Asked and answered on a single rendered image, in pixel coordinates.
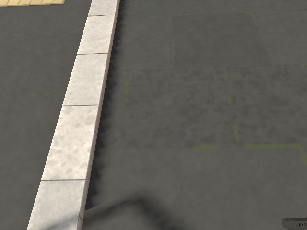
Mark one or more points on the right robot hand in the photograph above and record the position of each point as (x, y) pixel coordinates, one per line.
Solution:
(294, 223)

